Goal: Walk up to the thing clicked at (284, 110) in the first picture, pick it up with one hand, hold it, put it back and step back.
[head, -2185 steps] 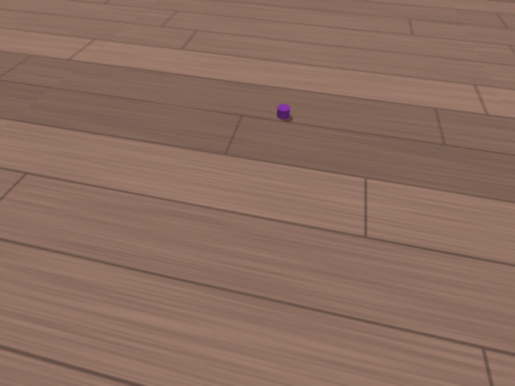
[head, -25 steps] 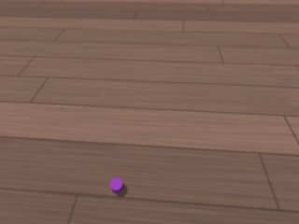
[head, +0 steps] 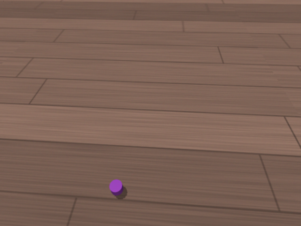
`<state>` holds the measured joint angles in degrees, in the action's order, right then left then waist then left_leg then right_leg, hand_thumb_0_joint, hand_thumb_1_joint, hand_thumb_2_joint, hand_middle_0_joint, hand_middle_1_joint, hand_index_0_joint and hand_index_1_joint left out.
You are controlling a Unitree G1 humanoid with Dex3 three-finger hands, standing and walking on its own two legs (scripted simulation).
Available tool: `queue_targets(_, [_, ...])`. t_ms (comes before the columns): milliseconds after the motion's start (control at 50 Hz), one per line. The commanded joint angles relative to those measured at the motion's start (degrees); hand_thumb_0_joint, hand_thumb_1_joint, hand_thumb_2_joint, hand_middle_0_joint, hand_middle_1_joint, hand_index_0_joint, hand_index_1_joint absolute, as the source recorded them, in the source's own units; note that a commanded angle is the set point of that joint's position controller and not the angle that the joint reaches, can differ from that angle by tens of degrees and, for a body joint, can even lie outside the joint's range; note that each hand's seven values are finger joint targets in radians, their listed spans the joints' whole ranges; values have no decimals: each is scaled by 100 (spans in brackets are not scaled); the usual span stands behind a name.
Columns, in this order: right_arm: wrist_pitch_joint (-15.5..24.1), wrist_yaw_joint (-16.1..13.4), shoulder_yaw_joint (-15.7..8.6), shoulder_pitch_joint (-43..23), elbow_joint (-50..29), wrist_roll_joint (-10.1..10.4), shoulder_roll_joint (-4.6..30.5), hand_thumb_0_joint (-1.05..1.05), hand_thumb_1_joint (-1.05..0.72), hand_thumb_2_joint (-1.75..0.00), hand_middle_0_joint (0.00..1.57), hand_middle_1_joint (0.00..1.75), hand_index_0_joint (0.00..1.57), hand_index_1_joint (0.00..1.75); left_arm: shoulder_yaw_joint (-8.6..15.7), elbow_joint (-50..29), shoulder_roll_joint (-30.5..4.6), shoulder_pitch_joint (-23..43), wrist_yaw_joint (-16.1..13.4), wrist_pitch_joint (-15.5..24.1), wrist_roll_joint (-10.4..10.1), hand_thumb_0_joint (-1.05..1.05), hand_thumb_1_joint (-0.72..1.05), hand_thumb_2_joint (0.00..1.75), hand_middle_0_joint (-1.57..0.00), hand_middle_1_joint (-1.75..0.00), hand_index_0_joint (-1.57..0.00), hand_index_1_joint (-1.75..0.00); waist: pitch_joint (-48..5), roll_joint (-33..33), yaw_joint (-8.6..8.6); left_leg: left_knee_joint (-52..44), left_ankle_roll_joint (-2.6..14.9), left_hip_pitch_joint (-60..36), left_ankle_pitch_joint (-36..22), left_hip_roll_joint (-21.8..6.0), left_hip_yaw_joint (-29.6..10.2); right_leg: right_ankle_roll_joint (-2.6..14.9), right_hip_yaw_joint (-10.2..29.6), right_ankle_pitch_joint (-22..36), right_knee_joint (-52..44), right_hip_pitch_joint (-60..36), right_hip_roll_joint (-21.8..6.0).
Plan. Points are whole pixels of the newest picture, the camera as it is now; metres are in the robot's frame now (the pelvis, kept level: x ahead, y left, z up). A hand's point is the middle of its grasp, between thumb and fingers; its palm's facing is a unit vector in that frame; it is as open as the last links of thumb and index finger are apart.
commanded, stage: stand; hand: left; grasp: from above
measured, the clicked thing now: (116, 187) +0.48 +0.25 -0.75
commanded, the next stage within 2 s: step back in 0.32 s
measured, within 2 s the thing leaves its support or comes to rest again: neither
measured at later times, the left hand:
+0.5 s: hand out of the picture +0.08 +0.28 -0.16, palm faces +0.00 -0.93 -0.37, open 7.4 cm
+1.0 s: hand out of the picture +0.02 +0.35 -0.18, palm faces -0.10 -0.93 -0.36, open 7.4 cm
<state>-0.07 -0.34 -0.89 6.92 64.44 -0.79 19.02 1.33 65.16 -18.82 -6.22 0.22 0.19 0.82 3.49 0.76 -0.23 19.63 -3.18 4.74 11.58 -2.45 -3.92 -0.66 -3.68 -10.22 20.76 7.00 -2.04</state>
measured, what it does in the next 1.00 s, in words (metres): steps to the left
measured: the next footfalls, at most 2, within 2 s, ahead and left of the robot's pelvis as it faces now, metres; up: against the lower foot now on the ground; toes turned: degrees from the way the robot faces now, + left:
right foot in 1.04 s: -0.08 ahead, -0.01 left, +0.00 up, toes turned -1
left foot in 1.46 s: -0.20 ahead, +0.23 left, +0.00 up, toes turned -4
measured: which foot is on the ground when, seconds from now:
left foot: down 0.00-1.00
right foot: down 0.00-0.62, up 0.64-1.00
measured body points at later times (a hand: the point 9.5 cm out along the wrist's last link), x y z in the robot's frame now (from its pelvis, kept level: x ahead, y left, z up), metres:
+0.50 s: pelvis -0.02 +0.02 -0.01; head +0.03 +0.02 +0.43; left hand +0.08 +0.33 -0.14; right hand +0.06 -0.30 -0.14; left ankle -0.04 +0.14 -0.71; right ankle +0.02 -0.12 -0.75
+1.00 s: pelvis -0.09 +0.10 -0.02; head -0.02 +0.10 +0.42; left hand +0.02 +0.40 -0.16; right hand -0.01 -0.21 -0.14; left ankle -0.06 +0.15 -0.75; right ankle -0.11 -0.02 -0.74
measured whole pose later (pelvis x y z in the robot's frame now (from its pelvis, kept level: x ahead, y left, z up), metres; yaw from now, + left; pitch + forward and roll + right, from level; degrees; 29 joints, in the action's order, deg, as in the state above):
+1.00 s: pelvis -0.09 +0.10 -0.02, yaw -5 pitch -3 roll +1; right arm -1.6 -2.0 -3.2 5.5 50.6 -0.8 18.7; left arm 3.8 52.6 -21.1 -7.4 -1.0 -4.1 0.6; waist 11.8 -2.3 0.9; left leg 33.1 5.9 15.4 15.5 4.3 6.2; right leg 0.1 4.6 -24.0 42.1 15.8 2.4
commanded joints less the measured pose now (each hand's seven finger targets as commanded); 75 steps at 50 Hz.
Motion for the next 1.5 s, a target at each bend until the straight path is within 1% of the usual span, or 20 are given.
queue_targets(0, [102,-35,-209,-152,-314,-22,1123,0,-90,-90,20,30,20,30,224,-349,-1235,187,-96,148,18,0,90,90,-20,-30,-20,-30,-277,-39,-18,-353,365,325,-611,-389,-185,169,558,161,-469,-188,-568])
queue_targets(280, [118,-43,-178,-122,-294,-9,1158,0,-90,-90,20,30,20,30,205,-366,-1242,152,-84,150,-14,0,90,90,-20,-30,-20,-30,-404,-20,-37,-330,330,270,-911,-419,-164,173,496,709,-317,-320,-561])
queue_targets(300, [10,-19,-250,-308,-414,4,1414,0,-90,-90,20,30,20,30,536,-443,-1666,114,-127,106,-122,0,90,90,-20,-30,-20,-30,170,-89,-57,467,483,814,-1497,-211,-80,238,651,1736,39,34,-576])
queue_targets(400, [-233,-8,-355,144,-744,50,1209,0,-90,-90,20,30,20,30,682,-1010,-1825,286,-215,82,22,0,90,90,-20,-30,-20,-30,-389,-938,36,3614,528,1310,1982,495,-32,1593,1714,2343,-158,438,-2007])
queue_targets(520, [-232,30,-439,591,-987,75,1310,0,-90,-90,20,30,20,30,590,-1593,-1668,756,-246,-49,89,0,90,90,-20,-30,-20,-30,-817,-1180,169,2287,553,1250,1218,198,44,1099,1119,2306,873,232,-1474])
queue_targets(560, [-139,-7,-479,776,-984,-37,1242,0,-90,-90,20,30,20,30,533,-1702,-1570,810,-232,-171,-40,0,90,90,-20,-30,-20,-30,-661,-800,346,289,466,922,-458,116,161,690,834,1890,1635,276,-1093])
queue_targets(580, [-90,-35,-581,652,-1039,-161,1542,0,-90,-90,20,30,20,30,476,-1765,-1239,632,-213,-252,-118,0,90,90,-20,-30,-20,-30,-573,431,204,-51,378,616,-2206,-464,-736,397,536,642,2519,864,-318])
queue_targets(600, [-66,-52,-669,571,-1096,-222,1999,0,-90,-90,20,30,20,30,429,-1783,-920,510,-249,-295,-150,0,90,90,-20,-30,-20,-30,-395,1554,90,21,483,-13,-3757,-1114,-1842,290,784,-2422,3232,2288,721])
queue_targets(620, [-69,-56,-665,440,-1166,-172,2060,0,-90,-90,20,30,20,30,482,-1662,-1168,331,-307,-359,-96,0,90,90,-20,-30,-20,-30,-497,880,63,409,710,101,-4144,-1270,-1682,277,1374,-2683,3736,2142,743])
queue_targets(640, [-67,-67,-697,353,-1328,-133,2220,0,-90,-90,20,30,20,30,489,-1616,-1216,321,-350,-355,-77,0,90,90,-20,-30,-20,-30,-545,1356,246,94,837,577,-3494,-1550,-2183,240,1544,-2738,4053,1985,821])
queue_targets(720, [-44,-221,-565,-259,-1510,-121,1475,0,-90,-90,20,30,20,30,487,-1553,-1303,-110,-318,-379,-133,0,90,90,-20,-30,-20,-30,-696,792,-208,520,113,-552,-3365,-537,-542,280,1641,-1235,4239,2510,723])
queue_targets(860, [-80,-292,-621,382,-1566,-36,1415,0,-90,-90,20,30,20,30,505,-1783,-1233,55,-262,-272,-29,0,90,90,-20,-30,-20,-30,-662,565,300,750,790,-1086,-3603,-977,-737,-29,1114,-1563,2730,2047,492])
queue_targets(1040, [-69,-196,-670,-293,-1786,42,1603,0,-90,-90,20,30,20,30,600,-1599,-1240,-788,-135,-201,74,0,90,90,-20,-30,-20,-30,-665,86,-49,613,824,570,-1404,-1120,-993,525,792,-287,1183,395,238])
queue_targets(1160, [-115,-81,-561,-194,-1754,-6,1294,0,-90,-90,20,30,20,30,723,-2257,-1748,-114,-122,-101,161,0,90,90,-20,-30,-20,-30,-4,-1398,-113,4178,305,1506,2294,868,-194,2042,3553,912,-279,1464,-1936])
queue_targets(1260, [-115,-88,-470,346,-1628,60,1315,0,-90,-90,20,30,20,30,711,-2439,-1496,190,-190,-100,138,0,90,90,-20,-30,-20,-30,-190,-420,-12,4754,261,1851,1719,1037,-343,1378,2060,1351,152,965,-1007])
queue_targets(1360, [-21,-153,-413,354,-1828,42,1200,0,-90,-90,20,30,20,30,675,-2489,-1457,-324,-177,-189,182,0,90,90,-20,-30,-20,-30,-856,-951,-203,2055,235,1934,1888,425,46,1241,1767,2186,758,-858,-971])
queue_targets(1420, [29,-160,-492,813,-1658,-55,1141,0,-90,-90,20,30,20,30,644,-2572,-1552,-134,-107,-329,71,0,90,90,-20,-30,-20,-30,-973,-839,73,-29,307,869,-125,460,423,829,1388,1895,1434,-436,-641])
queue_targets(1440, [27,-167,-564,790,-1674,-108,1312,0,-90,-90,20,30,20,30,607,-2638,-1448,-178,-77,-380,47,0,90,90,-20,-30,-20,-30,-902,-581,56,-45,445,376,-395,113,-83,563,1343,1059,1500,318,-403])
queue_targets(1460, [17,-160,-698,669,-1752,-208,1866,0,-90,-90,20,30,20,30,559,-2705,-1209,-287,-67,-382,26,0,90,90,-20,-30,-20,-30,-842,676,30,-168,822,-134,-757,-1098,-1679,269,961,-656,2337,1702,330])
queue_targets(1480, [-10,-116,-786,236,-1910,-188,2357,0,-90,-90,20,30,20,30,657,-2722,-1353,-20,-133,-359,67,0,90,90,-20,-30,-20,-30,-431,1262,152,-250,1636,843,-1030,-2011,-2392,69,925,-2469,3372,2024,863])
